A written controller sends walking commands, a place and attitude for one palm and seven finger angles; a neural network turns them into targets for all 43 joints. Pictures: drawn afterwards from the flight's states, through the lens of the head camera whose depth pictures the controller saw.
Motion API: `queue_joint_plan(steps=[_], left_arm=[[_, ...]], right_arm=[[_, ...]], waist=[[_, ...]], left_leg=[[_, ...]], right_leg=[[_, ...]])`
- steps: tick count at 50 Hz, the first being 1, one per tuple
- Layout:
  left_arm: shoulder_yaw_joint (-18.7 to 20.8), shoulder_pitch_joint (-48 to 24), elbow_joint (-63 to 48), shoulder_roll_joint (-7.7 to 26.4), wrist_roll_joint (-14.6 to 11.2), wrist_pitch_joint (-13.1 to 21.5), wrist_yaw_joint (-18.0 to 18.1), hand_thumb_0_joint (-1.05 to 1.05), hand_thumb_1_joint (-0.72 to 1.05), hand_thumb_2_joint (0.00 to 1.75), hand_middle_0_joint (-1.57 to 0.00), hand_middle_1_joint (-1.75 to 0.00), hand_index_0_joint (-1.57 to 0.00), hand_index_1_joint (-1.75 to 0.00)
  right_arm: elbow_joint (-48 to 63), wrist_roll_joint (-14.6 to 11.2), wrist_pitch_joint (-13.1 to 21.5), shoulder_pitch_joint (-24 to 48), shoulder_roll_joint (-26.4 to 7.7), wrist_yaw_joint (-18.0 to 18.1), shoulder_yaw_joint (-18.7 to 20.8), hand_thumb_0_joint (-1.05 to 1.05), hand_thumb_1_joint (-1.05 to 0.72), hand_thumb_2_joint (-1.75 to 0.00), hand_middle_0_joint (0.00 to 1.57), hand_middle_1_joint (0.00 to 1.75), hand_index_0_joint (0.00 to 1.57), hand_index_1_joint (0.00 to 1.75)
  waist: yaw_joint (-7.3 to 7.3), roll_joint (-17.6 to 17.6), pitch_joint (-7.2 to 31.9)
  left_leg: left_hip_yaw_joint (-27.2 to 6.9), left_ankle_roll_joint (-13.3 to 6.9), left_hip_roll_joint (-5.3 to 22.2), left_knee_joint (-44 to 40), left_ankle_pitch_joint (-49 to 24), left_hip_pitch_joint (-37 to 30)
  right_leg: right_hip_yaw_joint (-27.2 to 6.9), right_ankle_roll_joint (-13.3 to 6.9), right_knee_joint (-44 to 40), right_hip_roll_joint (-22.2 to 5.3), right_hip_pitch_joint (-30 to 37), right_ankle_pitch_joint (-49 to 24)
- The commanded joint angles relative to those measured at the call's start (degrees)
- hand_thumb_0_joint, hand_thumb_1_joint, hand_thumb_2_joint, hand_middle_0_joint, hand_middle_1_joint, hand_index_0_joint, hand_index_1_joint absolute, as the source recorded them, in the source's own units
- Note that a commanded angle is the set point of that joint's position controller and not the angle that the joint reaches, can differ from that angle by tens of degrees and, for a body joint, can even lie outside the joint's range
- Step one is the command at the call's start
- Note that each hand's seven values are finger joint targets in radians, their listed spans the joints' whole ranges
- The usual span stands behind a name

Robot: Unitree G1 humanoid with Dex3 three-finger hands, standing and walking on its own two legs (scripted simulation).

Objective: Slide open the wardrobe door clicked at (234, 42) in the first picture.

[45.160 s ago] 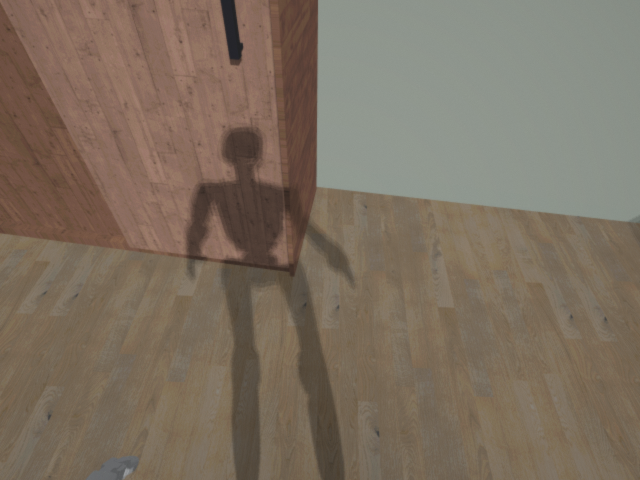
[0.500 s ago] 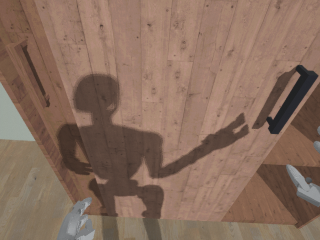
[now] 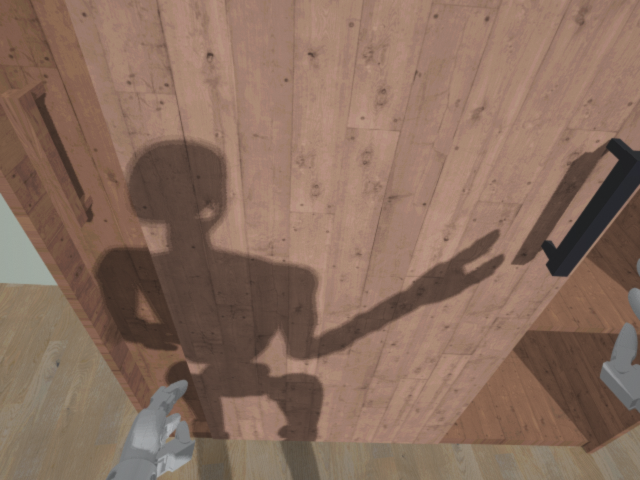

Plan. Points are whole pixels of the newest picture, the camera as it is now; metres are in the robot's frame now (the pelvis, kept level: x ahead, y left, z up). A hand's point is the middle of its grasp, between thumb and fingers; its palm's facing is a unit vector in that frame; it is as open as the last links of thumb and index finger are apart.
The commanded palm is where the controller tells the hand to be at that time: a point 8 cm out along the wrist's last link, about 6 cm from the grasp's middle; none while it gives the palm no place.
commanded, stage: step back with the hand held close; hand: right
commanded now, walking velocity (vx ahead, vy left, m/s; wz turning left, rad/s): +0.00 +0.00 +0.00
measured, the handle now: (585, 211) +0.38 -0.34 +0.19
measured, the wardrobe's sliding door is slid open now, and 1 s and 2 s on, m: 0.49 0.49 0.49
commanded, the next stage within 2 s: stop stepping back and stand still in 1.08 s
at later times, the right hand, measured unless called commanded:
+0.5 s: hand (636, 391) +0.16 -0.29 +0.15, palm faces +0.31 +0.81 -0.49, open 7.4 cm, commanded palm +0.11 -0.33 +0.17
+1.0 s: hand out of the picture +0.05 -0.36 +0.16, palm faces +0.50 +0.79 -0.35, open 7.4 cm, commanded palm -0.01 -0.38 +0.17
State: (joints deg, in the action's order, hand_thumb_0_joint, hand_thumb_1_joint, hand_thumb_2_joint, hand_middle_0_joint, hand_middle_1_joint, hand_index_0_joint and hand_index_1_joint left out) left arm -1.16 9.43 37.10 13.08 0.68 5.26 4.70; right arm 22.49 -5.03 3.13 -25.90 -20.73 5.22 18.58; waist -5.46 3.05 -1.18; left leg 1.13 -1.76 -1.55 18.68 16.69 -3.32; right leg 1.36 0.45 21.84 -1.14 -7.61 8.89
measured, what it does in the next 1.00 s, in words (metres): walks backwards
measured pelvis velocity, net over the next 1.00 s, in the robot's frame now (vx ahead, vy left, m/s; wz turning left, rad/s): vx -0.13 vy -0.08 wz -0.04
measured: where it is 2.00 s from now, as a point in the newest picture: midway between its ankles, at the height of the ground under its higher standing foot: outside the picture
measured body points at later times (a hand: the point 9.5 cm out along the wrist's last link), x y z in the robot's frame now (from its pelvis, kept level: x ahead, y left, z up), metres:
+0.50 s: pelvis -0.04 -0.04 +0.00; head -0.02 -0.04 +0.45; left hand +0.15 +0.21 -0.07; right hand +0.14 -0.33 +0.18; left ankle -0.06 +0.10 -0.74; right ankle +0.04 -0.13 -0.74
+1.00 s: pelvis -0.13 -0.08 -0.02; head -0.16 -0.11 +0.43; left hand +0.07 +0.14 -0.07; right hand +0.02 -0.40 +0.18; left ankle -0.14 +0.06 -0.74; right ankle +0.04 -0.13 -0.74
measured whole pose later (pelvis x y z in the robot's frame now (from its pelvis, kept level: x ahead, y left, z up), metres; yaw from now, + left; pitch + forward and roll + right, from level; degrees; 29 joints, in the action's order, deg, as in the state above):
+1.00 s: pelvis -0.13 -0.08 -0.02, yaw -2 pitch -3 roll +6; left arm -1.0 10.5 35.4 12.0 0.5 4.5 5.4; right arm 26.5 -2.4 11.6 -25.5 -23.6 7.7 22.1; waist -2.4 2.0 0.2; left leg -1.2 -0.3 -5.7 30.1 21.2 8.7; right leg 1.3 -4.3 27.4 -0.5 -24.6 2.4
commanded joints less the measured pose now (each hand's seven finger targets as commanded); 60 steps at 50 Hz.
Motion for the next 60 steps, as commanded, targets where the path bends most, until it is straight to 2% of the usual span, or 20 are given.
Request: queue_joint_plan(steps=[1, 6, 7, 10, 15, 19, 24, 30, 32, 36, 40, 43, 46, 50, 52, 54, 56, 57, 59, 60], left_arm=[[2.19, -7.82, -9.60, 5.82, 0.04, 2.59, 0.80, 0.00, 0.90, 0.90, -0.20, -0.30, -0.20, -0.30], [2.24, -7.63, -9.00, 5.90, -0.02, 2.50, 1.00, 0.00, 0.90, 0.90, -0.20, -0.30, -0.20, -0.30], [1.16, -7.65, -12.12, 5.77, -1.03, 0.90, 0.85, 0.00, 0.90, 0.90, -0.20, -0.30, -0.20, -0.30], [2.20, -7.84, -11.89, 5.97, -0.36, -1.65, 0.48, 0.00, 0.90, 0.90, -0.20, -0.30, -0.20, -0.30], [3.00, -6.52, -14.68, 6.62, -1.06, -4.46, 0.32, 0.00, 0.90, 0.90, -0.20, -0.30, -0.20, -0.30], [3.05, -6.25, -16.00, 6.26, -1.28, -4.94, 0.77, 0.00, 0.90, 0.90, -0.20, -0.30, -0.20, -0.30], [3.47, -5.46, -16.21, 7.05, -1.16, -3.90, 1.26, 0.00, 0.90, 0.90, -0.20, -0.30, -0.20, -0.30], [3.74, -5.57, -16.08, 9.05, -0.99, -0.48, 1.54, 0.00, 0.90, 0.90, -0.20, -0.30, -0.20, -0.30], [4.15, -5.43, -15.73, 9.30, -0.93, 0.39, 1.38, 0.00, 0.90, 0.90, -0.20, -0.30, -0.20, -0.30], [3.81, -4.06, -14.59, 7.40, -1.00, 0.87, 0.30, 0.00, 0.90, 0.90, -0.20, -0.30, -0.20, -0.30], [3.86, -2.06, -11.12, 6.44, -1.36, 1.27, 0.51, 0.00, 0.90, 0.90, -0.20, -0.30, -0.20, -0.30], [3.96, -3.63, -11.47, 7.34, -1.57, 1.87, 1.53, 0.00, 0.90, 0.90, -0.20, -0.30, -0.20, -0.30], [3.34, -5.51, -11.13, 8.10, -0.64, 2.49, 1.94, 0.00, 0.90, 0.90, -0.20, -0.30, -0.20, -0.30], [4.11, -5.19, -11.79, 8.26, 0.70, 2.06, 1.46, 0.00, 0.90, 0.90, -0.20, -0.30, -0.20, -0.30], [4.37, -5.12, -12.66, 6.80, 0.53, 1.91, 0.48, 0.00, 0.90, 0.90, -0.20, -0.30, -0.20, -0.30], [4.33, -4.50, -13.05, 5.36, -0.27, 1.69, -0.66, 0.00, 0.90, 0.90, -0.20, -0.30, -0.20, -0.30], [4.62, -2.97, -11.60, 4.88, -1.18, 1.56, -1.15, 0.00, 0.90, 0.90, -0.20, -0.30, -0.20, -0.30], [4.63, -1.52, -10.64, 4.85, -0.25, 1.63, -1.60, 0.00, 0.90, 0.90, -0.20, -0.30, -0.20, -0.30], [4.27, -2.04, -11.30, 4.45, -0.61, 1.27, -1.45, 0.00, 0.90, 0.90, -0.20, -0.30, -0.20, -0.30], [3.76, -2.72, -11.47, 4.76, -0.61, 1.12, -0.74, 0.00, 0.90, 0.90, -0.20, -0.30, -0.20, -0.30]], right_arm=[[12.03, -0.30, 3.90, 5.31, -10.92, 0.64, 7.17, 0.00, -0.90, -0.90, 0.20, 0.30, 0.20, 0.30], [11.01, -0.23, 4.04, 7.42, -12.20, 0.89, 8.26, 0.00, -0.90, -0.90, 0.20, 0.30, 0.20, 0.30], [15.03, 0.95, 7.19, 18.93, -22.39, 2.05, 16.75, 0.00, -0.90, -0.90, 0.20, 0.30, 0.20, 0.30], [8.37, 1.21, 6.11, 4.27, -12.08, 0.52, 8.75, 0.00, -0.90, -0.90, 0.20, 0.30, 0.20, 0.30], [16.51, 1.21, 5.90, -2.10, -12.33, 1.03, 9.29, 0.00, -0.90, -0.90, 0.20, 0.30, 0.20, 0.30], [19.13, 0.65, 6.41, -5.28, -15.40, 2.08, 12.58, 0.00, -0.90, -0.90, 0.20, 0.30, 0.20, 0.30], [19.23, 0.32, 8.01, -4.90, -16.22, 2.83, 13.92, 0.00, -0.90, -0.90, 0.20, 0.30, 0.20, 0.30], [17.61, 2.37, 9.79, -3.30, -13.26, 2.90, 13.34, 0.00, -0.90, -0.90, 0.20, 0.30, 0.20, 0.30], [17.04, 2.87, 10.07, -3.87, -14.46, 2.81, 14.80, 0.00, -0.90, -0.90, 0.20, 0.30, 0.20, 0.30], [19.39, 1.56, 10.15, -5.96, -13.42, 2.30, 12.67, 0.00, -0.90, -0.90, 0.20, 0.30, 0.20, 0.30], [21.67, 1.10, 11.22, 0.21, -14.55, 3.50, 11.39, 0.00, -0.90, -0.90, 0.20, 0.30, 0.20, 0.30], [19.31, 1.20, 10.71, 2.54, -14.52, 3.64, 10.77, 0.00, -0.90, -0.90, 0.20, 0.30, 0.20, 0.30], [15.32, 1.85, 11.97, 4.38, -13.61, 3.65, 10.14, 0.00, -0.90, -0.90, 0.20, 0.30, 0.20, 0.30], [15.16, 2.88, 12.62, 7.60, -14.13, 3.00, 12.35, 0.00, -0.90, -0.90, 0.20, 0.30, 0.20, 0.30], [16.80, 2.01, 13.17, 5.67, -15.49, 2.55, 12.77, 0.00, -0.90, -0.90, 0.20, 0.30, 0.20, 0.30], [20.06, 1.06, 13.03, 0.10, -14.75, 2.23, 11.26, 0.00, -0.90, -0.90, 0.20, 0.30, 0.20, 0.30], [24.33, 0.92, 13.49, -3.16, -15.52, 2.71, 11.02, 0.00, -0.90, -0.90, 0.20, 0.30, 0.20, 0.30], [25.42, 1.26, 14.16, -3.13, -16.61, 3.32, 13.25, 0.00, -0.90, -0.90, 0.20, 0.30, 0.20, 0.30], [23.19, 1.51, 13.18, 0.16, -15.68, 3.02, 12.42, 0.00, -0.90, -0.90, 0.20, 0.30, 0.20, 0.30], [21.35, 1.49, 12.00, 1.67, -14.09, 2.84, 11.40, 0.00, -0.90, -0.90, 0.20, 0.30, 0.20, 0.30]], waist=[[0.53, -1.38, 3.68], [0.82, -1.43, 4.02], [2.71, -0.25, -1.34], [3.02, -8.57, 2.71], [3.28, -0.86, 12.25], [3.30, -2.17, 12.09], [3.76, 1.57, 9.15], [3.07, 11.83, 5.76], [2.53, 10.92, 6.88], [3.57, 0.37, 6.54], [5.34, -12.09, 15.11], [5.52, -4.88, 11.08], [5.13, 6.03, 0.37], [3.18, 15.11, 3.07], [2.33, 12.48, 7.10], [2.29, 2.74, 10.56], [4.01, -14.12, 10.02], [3.65, -13.77, 10.12], [4.77, -16.76, 6.57], [6.25, -14.48, 2.37]], left_leg=[[-0.77, 1.79, 2.03, -4.00, -19.72, 11.17], [-0.73, 1.78, 1.99, -4.21, -19.47, 11.27], [-3.63, 3.23, 4.76, -7.09, -24.77, 17.81], [-2.24, 6.66, 6.68, -3.22, -39.04, 17.05], [-1.15, 6.68, 5.36, 1.84, -35.26, 15.45], [-1.35, 4.97, 4.34, 1.91, -26.81, 17.13], [-1.40, 2.85, 2.49, 2.54, -12.46, 17.86], [0.36, 2.49, -2.89, 16.13, -1.48, 1.60], [0.12, 2.14, -3.61, 18.10, -0.91, -0.78], [-3.96, 0.00, 0.23, 2.65, 6.65, 15.72], [-8.26, 1.75, 7.33, -0.95, -20.40, 26.80], [-7.07, 2.69, 4.75, 0.41, -11.71, 30.23], [-6.76, 0.39, 1.34, -0.44, 13.46, 33.28], [-0.11, -0.17, -7.17, 22.00, 7.62, 2.92], [-0.67, -1.43, -5.77, 17.99, 8.43, 4.79], [-3.23, -3.37, -0.13, 3.16, 10.59, 17.85], [-21.87, -9.79, 18.21, -13.30, 12.59, 42.40], [-22.64, -13.34, 22.10, -10.97, 0.03, 40.49], [-16.13, -9.40, 20.50, -4.35, -0.16, 39.84], [-11.07, -5.83, 15.21, -0.41, 3.23, 39.07]], right_leg=[[0.66, -2.73, -0.24, 0.77, 9.91, -11.24], [0.65, -2.76, -0.42, 0.85, 10.21, -11.28], [-0.06, -2.99, 2.73, 0.24, 7.84, -8.62], [0.75, -3.86, 7.49, 0.36, 5.68, -14.36], [0.94, -4.20, 6.28, -1.31, 8.45, -24.13], [-0.70, -3.79, 5.49, -2.27, 6.13, -22.65], [-4.01, -3.41, 0.95, -3.78, 0.56, -9.94], [-14.44, -6.65, -15.94, -9.41, -25.62, 31.71], [-15.60, -7.36, -16.47, -10.15, -28.52, 34.05], [-9.34, -3.34, -5.60, -4.64, -14.88, 21.15], [-1.55, -2.34, 10.85, -1.31, 8.99, -6.88], [-3.59, -2.55, 8.03, -3.29, 9.81, -5.12], [-11.04, -1.78, -0.67, -6.32, -0.98, 18.49], [-20.03, -0.63, -23.98, -14.07, -29.57, 39.68], [-14.34, 0.50, -19.07, -11.31, -23.77, 28.95], [-4.38, 1.79, -2.43, -4.52, -8.26, 16.26], [-1.53, 2.91, 31.72, 3.58, 5.98, 7.10], [-3.18, 3.00, 40.78, 3.82, 0.58, 13.94], [-8.42, 0.96, 40.13, -1.66, -4.89, 17.84], [-8.07, 0.45, 28.81, -2.44, -4.71, 16.75]])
